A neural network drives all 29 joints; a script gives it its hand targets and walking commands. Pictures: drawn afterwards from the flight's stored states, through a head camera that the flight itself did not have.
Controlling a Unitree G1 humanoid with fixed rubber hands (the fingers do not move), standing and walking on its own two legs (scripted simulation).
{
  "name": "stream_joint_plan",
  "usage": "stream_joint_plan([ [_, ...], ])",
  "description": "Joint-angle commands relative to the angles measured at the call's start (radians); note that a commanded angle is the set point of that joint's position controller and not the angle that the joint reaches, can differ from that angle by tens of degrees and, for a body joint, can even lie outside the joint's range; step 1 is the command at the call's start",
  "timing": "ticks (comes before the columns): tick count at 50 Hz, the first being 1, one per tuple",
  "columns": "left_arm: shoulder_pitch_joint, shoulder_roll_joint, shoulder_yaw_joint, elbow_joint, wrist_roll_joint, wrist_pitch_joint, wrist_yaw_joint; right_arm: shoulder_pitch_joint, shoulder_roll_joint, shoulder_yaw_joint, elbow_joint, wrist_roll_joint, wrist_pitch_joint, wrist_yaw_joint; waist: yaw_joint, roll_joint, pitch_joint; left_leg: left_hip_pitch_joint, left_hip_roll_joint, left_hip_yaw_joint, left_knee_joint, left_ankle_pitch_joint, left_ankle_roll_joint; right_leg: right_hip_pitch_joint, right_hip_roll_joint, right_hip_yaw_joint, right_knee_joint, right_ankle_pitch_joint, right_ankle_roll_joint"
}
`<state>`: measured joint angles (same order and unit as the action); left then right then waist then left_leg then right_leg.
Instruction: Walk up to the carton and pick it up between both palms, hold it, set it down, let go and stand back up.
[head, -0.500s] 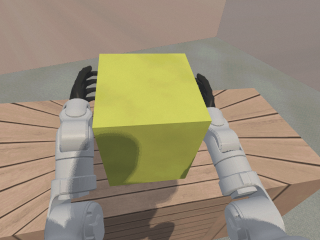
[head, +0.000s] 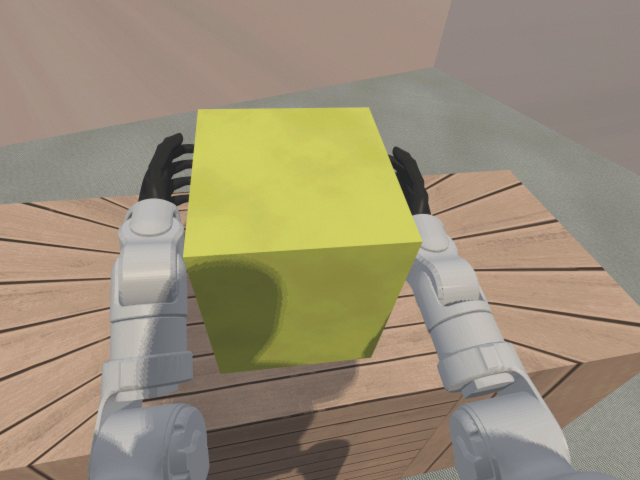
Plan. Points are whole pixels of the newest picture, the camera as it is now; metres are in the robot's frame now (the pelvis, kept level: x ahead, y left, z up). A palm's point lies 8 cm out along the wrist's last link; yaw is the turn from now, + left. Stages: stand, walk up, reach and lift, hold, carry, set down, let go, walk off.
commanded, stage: hold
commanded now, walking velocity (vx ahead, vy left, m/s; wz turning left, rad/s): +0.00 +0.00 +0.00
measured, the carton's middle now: (292, 244) +0.35 +0.00 +0.13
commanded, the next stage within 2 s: none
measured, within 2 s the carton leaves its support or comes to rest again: neither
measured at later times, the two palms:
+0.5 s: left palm (159, 199) +0.37 +0.15 +0.19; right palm (412, 209) +0.35 -0.14 +0.18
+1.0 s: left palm (162, 196) +0.37 +0.15 +0.20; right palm (411, 213) +0.36 -0.14 +0.17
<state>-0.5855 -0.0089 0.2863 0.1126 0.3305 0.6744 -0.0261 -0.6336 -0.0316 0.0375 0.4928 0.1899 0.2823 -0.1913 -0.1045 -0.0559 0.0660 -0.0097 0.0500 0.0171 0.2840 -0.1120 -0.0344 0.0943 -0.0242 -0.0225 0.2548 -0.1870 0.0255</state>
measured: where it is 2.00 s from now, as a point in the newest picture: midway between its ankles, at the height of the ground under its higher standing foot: outside the picture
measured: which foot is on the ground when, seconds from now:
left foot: down 0.00-1.00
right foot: down 0.00-1.00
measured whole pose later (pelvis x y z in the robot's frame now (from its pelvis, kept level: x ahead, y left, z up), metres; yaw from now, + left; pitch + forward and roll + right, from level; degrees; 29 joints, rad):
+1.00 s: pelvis +0.00 +0.00 +0.00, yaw -1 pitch -9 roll +0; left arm -0.63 -0.01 0.29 0.14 0.34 0.67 -0.03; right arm -0.65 -0.02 0.01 0.53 0.17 0.25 -0.18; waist -0.10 -0.05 0.07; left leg -0.02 0.05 0.02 0.29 -0.11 -0.03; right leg 0.08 -0.03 -0.02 0.27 -0.18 0.03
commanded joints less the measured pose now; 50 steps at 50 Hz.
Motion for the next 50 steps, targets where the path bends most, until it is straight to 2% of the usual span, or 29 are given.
stream_joint_plan([
  [1,-0.613,-0.610,-0.518,-0.104,-0.150,-0.078,-0.153,-0.724,0.580,0.336,-0.287,0.048,-0.064,0.045,-0.014,0.060,-0.401,0.248,-0.069,0.034,0.031,0.212,0.012,-0.133,0.085,-0.072,-0.043,0.191,0.039],
  [2,-0.571,-0.573,-0.484,-0.042,-0.124,-0.061,-0.152,-0.688,0.558,0.336,-0.225,0.064,-0.047,0.047,-0.002,0.096,-0.337,0.237,-0.076,0.043,0.019,0.164,0.015,-0.157,0.081,-0.072,-0.051,0.146,0.037],
  [3,-0.579,-0.563,-0.465,-0.024,-0.111,-0.056,-0.158,-0.636,0.548,0.306,-0.138,0.027,-0.037,0.051,-0.016,0.069,-0.269,0.211,-0.075,0.040,-0.010,0.108,0.025,-0.162,0.075,-0.066,-0.065,0.090,0.044],
  [4,-0.591,-0.574,-0.469,-0.059,-0.119,-0.066,-0.157,-0.706,0.571,0.345,-0.253,0.035,-0.058,0.055,0.008,0.046,-0.375,0.236,-0.067,0.049,0.007,0.159,0.024,-0.135,0.074,-0.067,-0.052,0.135,0.039],
  [5,-0.593,-0.557,-0.490,-0.053,-0.129,-0.068,-0.150,-0.673,0.553,0.316,-0.185,0.041,-0.054,0.052,-0.016,0.084,-0.343,0.238,-0.075,0.043,0.012,0.166,0.016,-0.167,0.073,-0.072,-0.051,0.177,0.041],
  [6,-0.606,-0.603,-0.509,-0.083,-0.145,-0.073,-0.155,-0.745,0.582,0.347,-0.295,0.049,-0.070,0.051,-0.001,0.060,-0.415,0.247,-0.074,0.042,0.020,0.212,0.018,-0.122,0.085,-0.070,-0.046,0.189,0.040],
  [11,-0.577,-0.576,-0.458,-0.029,-0.117,-0.059,-0.159,-0.712,0.574,0.341,-0.231,0.050,-0.061,0.047,0.015,0.067,-0.372,0.233,-0.076,0.045,0.017,0.189,0.028,-0.118,0.071,-0.066,-0.044,0.191,0.042],
  [12,-0.563,-0.570,-0.457,-0.030,-0.110,-0.056,-0.157,-0.677,0.544,0.322,-0.202,0.043,-0.051,0.048,0.000,0.068,-0.312,0.226,-0.079,0.047,0.010,0.178,0.024,-0.125,0.077,-0.068,-0.046,0.177,0.042],
  [14,-0.539,-0.563,-0.467,-0.029,-0.128,-0.055,-0.150,-0.755,0.565,0.370,-0.306,0.074,-0.072,0.046,0.020,0.048,-0.423,0.259,-0.081,0.045,0.041,0.226,0.027,-0.111,0.081,-0.070,-0.040,0.253,0.044],
  [15,-0.574,-0.589,-0.506,-0.118,-0.141,-0.069,-0.148,-0.705,0.580,0.363,-0.290,0.064,-0.069,0.044,-0.008,0.069,-0.450,0.283,-0.075,0.039,0.048,0.279,0.020,-0.092,0.076,-0.064,-0.032,0.295,0.042],
  [16,-0.556,-0.553,-0.462,-0.071,-0.114,-0.054,-0.154,-0.670,0.577,0.366,-0.251,0.067,-0.042,0.036,0.012,0.071,-0.340,0.249,-0.083,0.042,0.038,0.236,0.025,-0.089,0.073,-0.060,-0.036,0.268,0.048],
  [17,-0.582,-0.597,-0.483,-0.096,-0.114,-0.055,-0.158,-0.700,0.568,0.336,-0.252,0.049,-0.058,0.039,-0.018,0.075,-0.363,0.263,-0.076,0.039,0.036,0.224,0.013,-0.114,0.081,-0.061,-0.042,0.232,0.039],
  [19,-0.554,-0.583,-0.523,-0.117,-0.146,-0.059,-0.155,-0.674,0.558,0.357,-0.289,0.058,-0.059,0.036,-0.031,0.062,-0.378,0.287,-0.072,0.032,0.043,0.264,0.012,-0.123,0.082,-0.078,-0.036,0.276,0.042],
  [22,-0.483,-0.563,-0.465,-0.059,-0.099,-0.045,-0.159,-0.636,0.566,0.366,-0.271,0.068,-0.045,0.036,0.001,0.062,-0.329,0.262,-0.075,0.037,0.035,0.232,0.021,-0.115,0.082,-0.073,-0.047,0.239,0.042],
  [26,-0.580,-0.579,-0.506,-0.119,-0.110,-0.050,-0.163,-0.645,0.539,0.323,-0.212,0.040,-0.051,0.042,-0.036,0.088,-0.295,0.267,-0.068,0.033,0.015,0.220,0.006,-0.154,0.076,-0.077,-0.050,0.192,0.041],
  [27,-0.558,-0.575,-0.504,-0.122,-0.116,-0.049,-0.163,-0.676,0.548,0.341,-0.278,0.053,-0.063,0.046,-0.011,0.077,-0.344,0.266,-0.070,0.036,0.028,0.236,0.008,-0.121,0.079,-0.077,-0.050,0.210,0.034],
  [29,-0.570,-0.553,-0.473,-0.079,-0.094,-0.043,-0.164,-0.674,0.564,0.316,-0.221,0.051,-0.057,0.047,0.000,0.091,-0.275,0.228,-0.079,0.047,0.014,0.181,0.016,-0.131,0.067,-0.064,-0.054,0.172,0.040],
  [33,-0.604,-0.588,-0.515,-0.129,-0.134,-0.067,-0.159,-0.711,0.581,0.376,-0.309,0.054,-0.071,0.047,-0.006,0.056,-0.396,0.274,-0.074,0.042,0.031,0.236,0.015,-0.105,0.078,-0.072,-0.037,0.244,0.045],
  [34,-0.535,-0.589,-0.507,-0.064,-0.135,-0.062,-0.156,-0.752,0.569,0.385,-0.355,0.075,-0.084,0.044,0.002,0.052,-0.435,0.272,-0.073,0.036,0.043,0.262,0.016,-0.100,0.081,-0.074,-0.032,0.296,0.046],
  [36,-0.543,-0.575,-0.480,-0.063,-0.107,-0.047,-0.156,-0.681,0.545,0.355,-0.267,0.045,-0.058,0.042,-0.021,0.060,-0.312,0.268,-0.072,0.036,0.019,0.226,0.023,-0.134,0.074,-0.080,-0.048,0.232,0.039],
  [37,-0.526,-0.553,-0.462,-0.045,-0.097,-0.045,-0.166,-0.668,0.558,0.338,-0.240,0.041,-0.055,0.044,0.007,0.055,-0.284,0.242,-0.072,0.044,0.016,0.187,0.029,-0.128,0.071,-0.062,-0.053,0.210,0.044],
  [38,-0.556,-0.548,-0.441,-0.068,-0.086,-0.048,-0.171,-0.650,0.565,0.330,-0.223,0.030,-0.050,0.049,-0.003,0.028,-0.276,0.219,-0.080,0.059,-0.001,0.159,0.029,-0.109,0.069,-0.060,-0.057,0.179,0.047],
  [39,-0.558,-0.546,-0.450,-0.089,-0.095,-0.050,-0.171,-0.636,0.555,0.332,-0.207,0.044,-0.054,0.050,-0.006,0.067,-0.308,0.233,-0.073,0.056,-0.003,0.161,0.026,-0.138,0.071,-0.068,-0.046,0.171,0.043],
  [40,-0.563,-0.559,-0.452,-0.073,-0.099,-0.056,-0.167,-0.678,0.581,0.347,-0.238,0.036,-0.062,0.052,0.019,0.018,-0.350,0.228,-0.075,0.056,0.007,0.166,0.033,-0.111,0.074,-0.061,-0.045,0.195,0.051],
  [41,-0.561,-0.569,-0.467,-0.064,-0.100,-0.055,-0.162,-0.682,0.563,0.352,-0.227,0.047,-0.064,0.051,0.007,0.073,-0.380,0.243,-0.077,0.054,0.011,0.192,0.023,-0.126,0.074,-0.074,-0.041,0.201,0.045],
  [43,-0.635,-0.580,-0.497,-0.109,-0.127,-0.067,-0.163,-0.700,0.578,0.341,-0.230,0.040,-0.070,0.058,-0.004,0.072,-0.371,0.234,-0.077,0.048,0.009,0.196,0.022,-0.114,0.072,-0.063,-0.044,0.166,0.037],
  [46,-0.627,-0.579,-0.473,-0.024,-0.117,-0.064,-0.155,-0.735,0.578,0.307,-0.199,0.033,-0.072,0.060,0.003,0.068,-0.321,0.203,-0.076,0.054,0.005,0.103,0.024,-0.157,0.073,-0.069,-0.054,0.085,0.039],
  [48,-0.638,-0.576,-0.486,-0.047,-0.127,-0.074,-0.144,-0.748,0.574,0.322,-0.226,0.036,-0.085,0.062,0.006,0.089,-0.378,0.240,-0.077,0.043,0.019,0.155,0.027,-0.172,0.074,-0.074,-0.046,0.128,0.034],
  [50,-0.602,-0.586,-0.476,-0.002,-0.138,-0.075,-0.146,-0.799,0.574,0.345,-0.284,0.048,-0.091,0.056,-0.001,0.020,-0.417,0.232,-0.078,0.044,0.024,0.171,0.031,-0.131,0.073,-0.067,-0.049,0.167,0.040],
])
